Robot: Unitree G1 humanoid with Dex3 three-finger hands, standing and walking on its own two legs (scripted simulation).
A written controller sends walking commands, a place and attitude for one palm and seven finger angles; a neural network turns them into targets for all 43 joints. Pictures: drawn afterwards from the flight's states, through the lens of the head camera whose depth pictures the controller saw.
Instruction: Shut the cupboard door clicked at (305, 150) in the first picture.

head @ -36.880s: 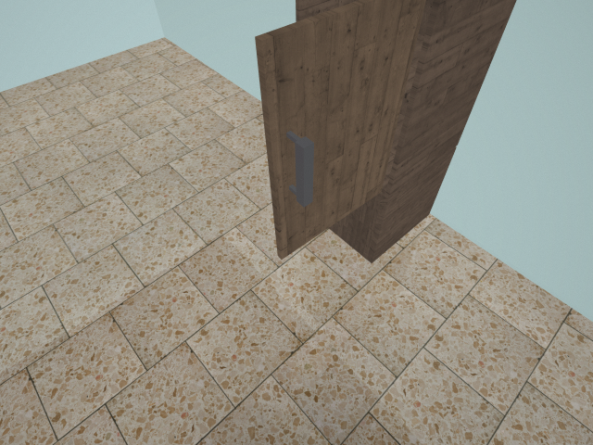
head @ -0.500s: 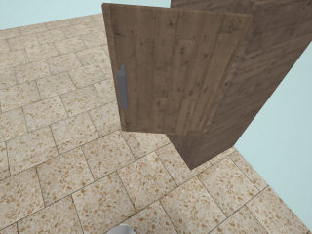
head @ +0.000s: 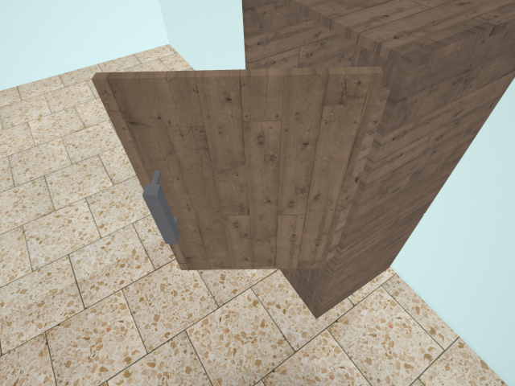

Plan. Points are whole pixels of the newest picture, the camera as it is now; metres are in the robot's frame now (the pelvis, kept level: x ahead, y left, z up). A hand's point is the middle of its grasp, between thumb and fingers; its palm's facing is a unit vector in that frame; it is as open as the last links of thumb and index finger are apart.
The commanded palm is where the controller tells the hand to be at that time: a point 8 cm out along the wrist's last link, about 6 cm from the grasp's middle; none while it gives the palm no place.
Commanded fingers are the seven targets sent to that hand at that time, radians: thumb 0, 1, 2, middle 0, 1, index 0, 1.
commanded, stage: come to a stop and stand still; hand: left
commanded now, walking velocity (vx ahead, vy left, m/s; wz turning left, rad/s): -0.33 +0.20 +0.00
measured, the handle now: (165, 208) +0.44 +0.20 -0.02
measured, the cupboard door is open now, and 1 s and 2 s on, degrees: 58 58 58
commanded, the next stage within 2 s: look again from close up in 1.24 s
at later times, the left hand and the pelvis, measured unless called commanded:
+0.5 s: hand out of the picture -0.02 +0.28 -0.18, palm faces +0.07 -0.98 -0.20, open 7.4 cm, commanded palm none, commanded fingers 0.00 0.90 0.90 -0.20 -0.30 -0.20 -0.30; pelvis -0.03 +0.07 +0.01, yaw +0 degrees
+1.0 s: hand out of the picture -0.01 +0.20 -0.17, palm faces +0.00 -0.98 -0.20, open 7.2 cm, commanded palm none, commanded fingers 0.00 0.90 0.90 -0.20 -0.30 -0.20 -0.30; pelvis -0.05 +0.02 +0.00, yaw +0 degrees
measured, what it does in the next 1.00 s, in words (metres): steps on the spot: left foot, then right foot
